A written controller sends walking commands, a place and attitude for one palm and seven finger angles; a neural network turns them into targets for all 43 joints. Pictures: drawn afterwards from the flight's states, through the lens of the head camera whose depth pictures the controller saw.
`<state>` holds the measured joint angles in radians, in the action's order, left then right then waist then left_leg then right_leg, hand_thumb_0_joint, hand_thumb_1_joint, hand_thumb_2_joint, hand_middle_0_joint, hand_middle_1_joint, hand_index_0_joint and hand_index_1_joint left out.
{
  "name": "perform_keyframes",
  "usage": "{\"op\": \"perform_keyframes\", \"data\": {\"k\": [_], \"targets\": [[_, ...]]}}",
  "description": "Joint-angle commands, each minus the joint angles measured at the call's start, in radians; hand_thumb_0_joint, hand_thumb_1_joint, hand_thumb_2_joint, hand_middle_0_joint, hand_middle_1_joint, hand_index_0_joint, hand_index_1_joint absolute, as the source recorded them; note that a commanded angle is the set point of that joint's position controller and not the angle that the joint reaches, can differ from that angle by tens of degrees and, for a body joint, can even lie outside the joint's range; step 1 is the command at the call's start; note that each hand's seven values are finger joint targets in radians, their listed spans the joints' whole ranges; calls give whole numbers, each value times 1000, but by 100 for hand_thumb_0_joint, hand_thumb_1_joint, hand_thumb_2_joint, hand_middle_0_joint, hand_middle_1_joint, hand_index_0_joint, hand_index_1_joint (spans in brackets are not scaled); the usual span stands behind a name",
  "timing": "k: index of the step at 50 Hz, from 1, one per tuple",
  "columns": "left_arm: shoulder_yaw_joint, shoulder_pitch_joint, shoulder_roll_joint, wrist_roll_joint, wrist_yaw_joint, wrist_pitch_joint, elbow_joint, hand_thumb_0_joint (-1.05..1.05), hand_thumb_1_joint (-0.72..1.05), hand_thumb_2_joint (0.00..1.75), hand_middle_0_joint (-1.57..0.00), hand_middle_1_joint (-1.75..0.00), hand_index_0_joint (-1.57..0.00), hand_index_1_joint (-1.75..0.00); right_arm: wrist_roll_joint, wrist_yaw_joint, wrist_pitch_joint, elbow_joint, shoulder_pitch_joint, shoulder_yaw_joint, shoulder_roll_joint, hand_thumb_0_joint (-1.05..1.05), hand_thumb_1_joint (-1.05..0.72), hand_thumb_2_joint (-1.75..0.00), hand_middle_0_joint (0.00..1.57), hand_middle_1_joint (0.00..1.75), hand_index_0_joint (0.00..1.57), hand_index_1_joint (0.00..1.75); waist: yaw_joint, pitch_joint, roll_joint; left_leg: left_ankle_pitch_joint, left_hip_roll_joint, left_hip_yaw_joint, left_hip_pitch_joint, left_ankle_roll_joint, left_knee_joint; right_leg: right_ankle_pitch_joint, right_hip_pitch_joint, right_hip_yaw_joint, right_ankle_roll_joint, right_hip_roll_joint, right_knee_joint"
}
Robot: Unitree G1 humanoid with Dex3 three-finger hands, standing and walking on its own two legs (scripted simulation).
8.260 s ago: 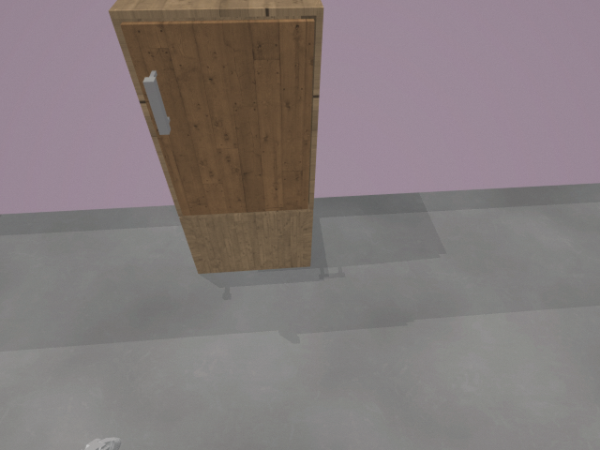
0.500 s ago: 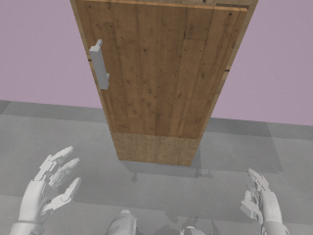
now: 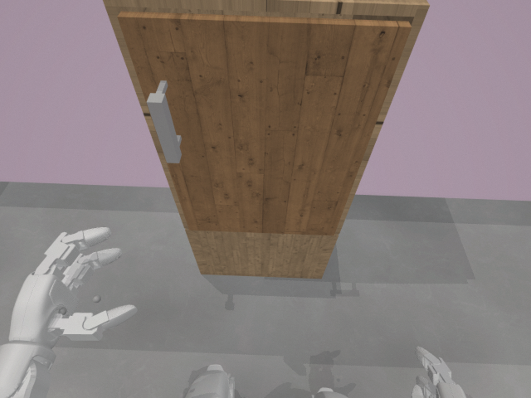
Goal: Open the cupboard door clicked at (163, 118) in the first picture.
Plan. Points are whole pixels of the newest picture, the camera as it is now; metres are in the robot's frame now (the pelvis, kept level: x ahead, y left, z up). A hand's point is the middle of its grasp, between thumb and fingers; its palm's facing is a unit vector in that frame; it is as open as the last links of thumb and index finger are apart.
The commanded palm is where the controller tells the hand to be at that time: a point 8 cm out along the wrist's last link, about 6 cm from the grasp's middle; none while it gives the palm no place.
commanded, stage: raise the hand with hooked fingers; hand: left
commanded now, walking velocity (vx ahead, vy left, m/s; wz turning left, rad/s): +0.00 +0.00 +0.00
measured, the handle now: (168, 123) +0.55 +0.21 +0.08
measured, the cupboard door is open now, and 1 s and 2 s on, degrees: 0 0 0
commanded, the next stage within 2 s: move the hooked fingers beside the handle in 1.18 s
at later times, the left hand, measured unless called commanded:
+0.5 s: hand (58, 260) +0.27 +0.29 +0.09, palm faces +0.04 -1.00 -0.04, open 13.9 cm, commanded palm +0.25 +0.33 +0.10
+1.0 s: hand (67, 238) +0.30 +0.28 +0.10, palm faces +0.02 -1.00 -0.03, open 14.0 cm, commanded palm +0.27 +0.33 +0.11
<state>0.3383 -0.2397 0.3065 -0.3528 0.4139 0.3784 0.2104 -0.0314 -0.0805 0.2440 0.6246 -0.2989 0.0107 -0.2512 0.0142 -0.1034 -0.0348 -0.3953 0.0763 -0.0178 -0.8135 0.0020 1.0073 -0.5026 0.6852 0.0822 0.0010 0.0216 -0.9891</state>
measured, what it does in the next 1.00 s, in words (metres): stands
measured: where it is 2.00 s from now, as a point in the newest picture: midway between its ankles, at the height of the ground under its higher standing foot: outside the picture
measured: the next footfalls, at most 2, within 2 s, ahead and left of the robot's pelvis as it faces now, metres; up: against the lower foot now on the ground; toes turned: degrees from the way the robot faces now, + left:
none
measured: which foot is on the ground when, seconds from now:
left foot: down 0.00-1.00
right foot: down 0.00-1.00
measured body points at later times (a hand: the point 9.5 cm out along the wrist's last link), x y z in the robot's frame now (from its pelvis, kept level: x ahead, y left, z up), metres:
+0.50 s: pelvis +0.01 +0.02 +0.02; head +0.04 +0.03 +0.47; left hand +0.27 +0.34 +0.09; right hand +0.18 -0.21 -0.05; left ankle +0.06 +0.12 -0.67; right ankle -0.01 -0.12 -0.67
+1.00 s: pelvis +0.01 +0.01 +0.03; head +0.05 +0.01 +0.48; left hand +0.29 +0.33 +0.11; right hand +0.15 -0.25 -0.05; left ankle +0.06 +0.12 -0.67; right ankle -0.01 -0.12 -0.67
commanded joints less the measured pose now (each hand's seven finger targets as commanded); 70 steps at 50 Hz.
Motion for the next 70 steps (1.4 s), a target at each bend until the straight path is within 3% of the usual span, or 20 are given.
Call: {"op": "perform_keyframes", "data": {"k": [1,11,14,17,24,31,34,35,38,40,47,48,51,52,55,57,64,67,69,70], "targets": [[94,126,216,-20,-3,67,-219,0,-20,43,-28,-100,-28,-100,-8,-10,64,-166,60,45,-148,0,-90,-90,20,30,20,30,-12,-214,-28,145,-56,38,274,-31,-166,163,-19,-28,-7,-41,183],[90,217,233,-14,2,-5,-199,0,-43,33,-29,-115,-29,-115,-14,-11,48,-184,60,30,-156,0,-90,-90,20,30,20,30,-12,-186,-94,149,-51,60,364,-19,-236,185,-37,3,-17,-52,210],[108,264,256,-15,14,-37,-151,0,-50,30,-30,-120,-30,-120,-15,-14,34,-189,58,24,-162,0,-90,-90,20,30,20,30,-8,-165,-50,135,-52,62,359,-18,-251,184,-52,4,-16,-58,228],[118,314,277,-12,23,-55,-148,0,-50,30,-30,-120,-30,-120,-11,-16,27,-196,57,18,-163,0,-90,-90,20,30,20,30,-15,-177,-87,166,-54,66,384,-15,-260,208,-75,6,-23,-60,230],[137,405,313,-13,53,-74,-107,0,-50,30,-30,-120,-30,-120,-15,-22,15,-191,59,13,-165,0,-90,-90,20,30,20,30,-6,-195,-92,189,-53,63,431,-16,-276,231,-92,3,-23,-60,258],[161,488,354,-23,86,-97,-15,0,-50,30,-30,-120,-30,-120,-19,-33,6,-183,57,9,-171,0,-90,-90,20,30,20,30,-6,-169,-62,152,-58,57,417,-19,-295,205,-107,-4,-21,-58,290],[188,519,396,-17,90,-91,-25,0,-50,30,-30,-120,-30,-120,-18,-34,7,-182,47,10,-171,0,-90,-90,20,30,20,30,-13,-213,-95,195,-58,56,456,-20,-300,238,-136,-8,-25,-58,293],[178,497,380,-19,93,-92,-14,0,-50,30,-30,-120,-30,-120,-19,-32,8,-183,48,10,-169,0,-90,-90,20,30,20,30,-14,-210,-95,201,-59,55,459,-20,-302,243,-139,-6,-24,-58,295],[174,452,358,-33,105,-99,31,0,-50,30,-30,-120,-30,-120,-19,-26,6,-184,40,14,-173,0,-90,-90,20,30,20,30,-13,-190,-27,214,-62,42,429,-25,-295,275,-150,-8,-19,-60,302],[166,466,353,-31,104,-101,43,0,-50,30,-30,-120,-30,-120,-22,-24,1,-184,42,16,-174,0,-90,-90,20,30,20,30,-10,-161,-43,184,-63,38,414,-24,-299,250,-131,-11,-17,-58,308],[197,492,394,-23,78,-58,-11,0,-50,30,-30,-120,-30,-120,-16,-23,-1,-183,33,19,-172,0,-90,-90,20,30,20,30,-16,-196,-55,208,-64,34,431,-27,-295,268,-165,-22,-20,-58,303],[199,492,392,-22,77,-51,-25,0,-50,30,-30,-120,-30,-120,-17,-22,1,-183,35,19,-169,0,-90,-90,20,30,20,30,-15,-210,-85,222,-65,32,446,-27,-293,284,-162,-25,-19,-57,301],[192,484,379,-23,75,-47,-7,0,-50,30,-30,-120,-30,-120,-18,-24,0,-175,38,20,-166,0,-90,-90,20,30,20,30,-8,-195,-81,211,-64,27,444,-28,-293,281,-152,-26,-14,-54,307],[202,479,389,-28,78,-52,17,0,-50,30,-30,-120,-30,-120,-16,-25,-2,-175,33,18,-170,0,-90,-90,20,30,20,30,-10,-180,-44,213,-66,26,420,-30,-288,289,-167,-31,-15,-57,309],[178,489,368,-28,92,-63,36,0,-50,30,-30,-120,-30,-120,-21,-27,-6,-174,38,18,-168,0,-90,-90,20,30,20,30,-3,-182,-51,205,-68,20,417,-31,-285,292,-155,-36,-9,-52,314],[177,494,367,-34,98,-67,50,0,-50,30,-30,-120,-30,-120,-21,-29,-8,-172,40,17,-170,0,-90,-90,20,30,20,30,-4,-165,-6,195,-68,20,400,-32,-281,281,-167,-43,-9,-51,322],[179,508,373,-26,93,-45,24,0,-50,30,-30,-120,-30,-120,-21,-29,-7,-173,45,17,-164,0,-90,-90,20,30,20,30,-4,-197,-48,215,-69,17,423,-32,-276,303,-164,-45,-8,-50,311],[192,602,409,-20,85,-46,80,0,-50,30,-30,-120,-30,-120,-19,-36,-15,-152,36,14,-173,0,-90,-90,20,30,20,30,12,-151,-17,179,-67,19,389,-32,-268,265,-142,-54,-6,-50,318],[153,651,369,-14,91,-45,102,0,-50,30,-30,-120,-30,-120,-20,-39,-14,-152,38,14,-168,0,-90,-90,20,30,20,30,20,-171,-32,167,-69,19,400,-32,-268,255,-125,-54,-4,-48,316],[169,670,393,-11,91,-44,125,0,-50,30,-30,-120,-30,-120,-20,-40,-16,-145,32,15,-172,0,-90,-90,20,30,20,30,18,-180,-35,173,-69,20,398,-32,-265,262,-134,-57,-5,-45,314]]}}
